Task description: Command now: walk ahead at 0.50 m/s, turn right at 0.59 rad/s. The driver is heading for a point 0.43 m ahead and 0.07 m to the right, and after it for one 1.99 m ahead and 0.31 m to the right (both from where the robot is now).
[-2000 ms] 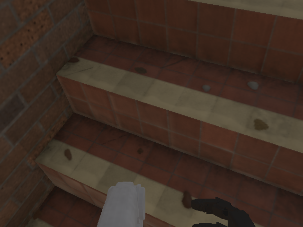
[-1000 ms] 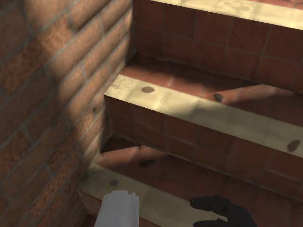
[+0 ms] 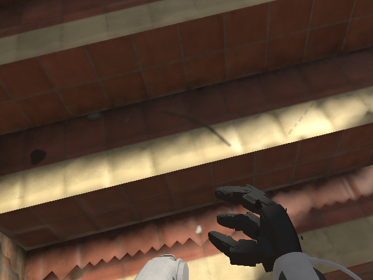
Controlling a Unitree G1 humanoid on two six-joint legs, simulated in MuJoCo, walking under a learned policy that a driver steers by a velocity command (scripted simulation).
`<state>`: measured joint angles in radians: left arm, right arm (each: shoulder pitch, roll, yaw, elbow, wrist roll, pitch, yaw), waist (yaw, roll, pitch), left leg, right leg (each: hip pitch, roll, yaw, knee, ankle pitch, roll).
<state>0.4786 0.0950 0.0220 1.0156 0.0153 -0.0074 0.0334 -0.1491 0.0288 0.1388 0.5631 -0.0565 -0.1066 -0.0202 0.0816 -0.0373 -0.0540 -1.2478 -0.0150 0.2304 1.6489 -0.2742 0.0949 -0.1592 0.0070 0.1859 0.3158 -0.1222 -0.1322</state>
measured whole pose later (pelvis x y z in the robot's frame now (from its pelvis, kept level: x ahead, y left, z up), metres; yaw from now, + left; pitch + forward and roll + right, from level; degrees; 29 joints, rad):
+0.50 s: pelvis +0.26 -0.11 +0.16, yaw -19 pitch +7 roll -1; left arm -0.12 0.08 -0.08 0.54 -0.05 -0.04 -0.10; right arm 0.51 -0.12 -0.01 0.94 -0.03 -0.01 -0.05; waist -0.14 -0.02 -0.01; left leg 0.08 0.18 0.28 0.25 -0.37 -0.12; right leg -1.00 -0.18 -0.02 1.47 -0.35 0.00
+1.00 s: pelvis +0.44 -0.24 +0.22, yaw -5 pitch +5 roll -12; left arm 0.48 0.49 0.08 0.74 0.00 -0.13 -0.03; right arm -0.68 -0.51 -0.08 0.63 -0.10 0.08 0.03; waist 0.62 0.24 0.35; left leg 0.31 0.27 0.23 0.19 0.27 -0.02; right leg -1.02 0.27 -0.16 1.56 -0.62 0.09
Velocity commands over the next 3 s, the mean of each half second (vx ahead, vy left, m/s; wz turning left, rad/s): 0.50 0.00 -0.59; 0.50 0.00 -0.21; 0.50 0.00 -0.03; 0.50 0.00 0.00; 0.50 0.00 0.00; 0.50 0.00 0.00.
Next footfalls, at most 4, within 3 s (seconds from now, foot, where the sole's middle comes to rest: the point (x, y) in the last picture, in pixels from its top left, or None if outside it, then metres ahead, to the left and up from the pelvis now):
0.02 left None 0.15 0.10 -0.60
0.40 right None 0.29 -0.27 -0.39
0.56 right None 0.28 -0.34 -0.61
0.90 left None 0.12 -0.12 -0.55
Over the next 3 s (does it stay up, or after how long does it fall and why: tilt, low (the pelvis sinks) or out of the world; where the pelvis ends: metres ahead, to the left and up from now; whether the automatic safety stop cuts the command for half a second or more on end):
stays up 0.85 -0.32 0.65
